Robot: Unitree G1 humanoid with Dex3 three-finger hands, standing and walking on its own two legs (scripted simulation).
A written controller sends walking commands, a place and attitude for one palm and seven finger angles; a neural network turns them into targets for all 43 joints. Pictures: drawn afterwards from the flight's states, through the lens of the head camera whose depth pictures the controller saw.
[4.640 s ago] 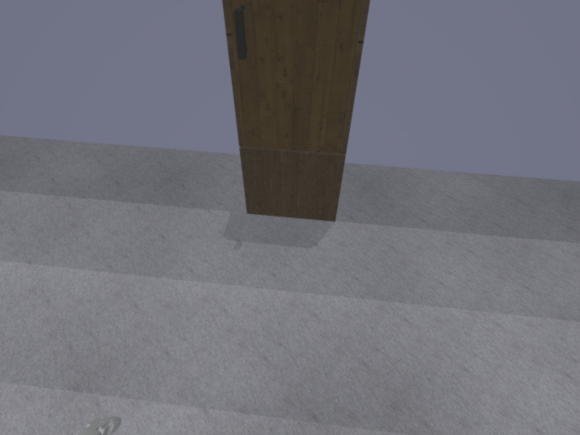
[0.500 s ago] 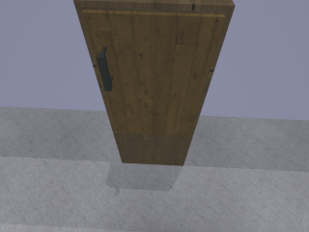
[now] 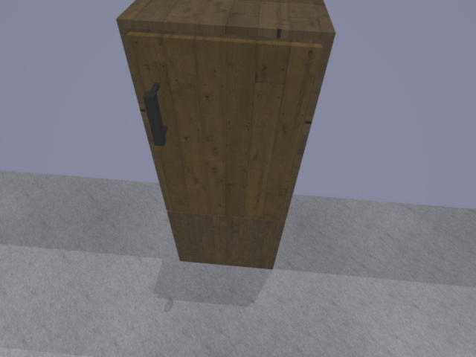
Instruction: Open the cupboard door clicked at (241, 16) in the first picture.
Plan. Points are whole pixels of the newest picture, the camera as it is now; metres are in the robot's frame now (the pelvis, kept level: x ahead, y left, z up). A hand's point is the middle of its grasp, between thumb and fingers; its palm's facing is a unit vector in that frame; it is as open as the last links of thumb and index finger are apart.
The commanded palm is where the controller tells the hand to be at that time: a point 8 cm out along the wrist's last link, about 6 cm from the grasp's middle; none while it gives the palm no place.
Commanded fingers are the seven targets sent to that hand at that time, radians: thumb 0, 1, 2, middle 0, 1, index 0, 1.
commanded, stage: come to a stop and stand still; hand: left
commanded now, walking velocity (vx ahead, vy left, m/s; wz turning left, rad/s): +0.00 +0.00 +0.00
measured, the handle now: (158, 114) +0.59 +0.23 +0.08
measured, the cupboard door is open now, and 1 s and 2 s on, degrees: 0 0 0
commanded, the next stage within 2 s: look again from close up in 0.12 s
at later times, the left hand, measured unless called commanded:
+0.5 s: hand out of the picture -0.01 +0.20 -0.18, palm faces +0.04 -0.98 -0.20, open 7.4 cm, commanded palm none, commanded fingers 0.00 0.90 0.90 -0.20 -0.30 -0.20 -0.30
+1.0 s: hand out of the picture +0.01 +0.20 -0.18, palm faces +0.03 -0.98 -0.18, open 7.4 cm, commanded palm none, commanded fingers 0.00 0.90 0.90 -0.20 -0.30 -0.20 -0.30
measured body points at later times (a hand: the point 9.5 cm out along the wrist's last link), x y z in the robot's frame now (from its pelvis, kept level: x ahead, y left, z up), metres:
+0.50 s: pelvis -0.01 +0.04 +0.00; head -0.01 +0.02 +0.44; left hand -0.01 +0.26 -0.16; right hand -0.02 -0.16 -0.17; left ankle -0.03 +0.13 -0.74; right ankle +0.02 -0.08 -0.74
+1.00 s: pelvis +0.02 +0.04 -0.01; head +0.03 +0.03 +0.44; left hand +0.01 +0.25 -0.16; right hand +0.01 -0.18 -0.17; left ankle -0.03 +0.13 -0.74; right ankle +0.02 -0.08 -0.74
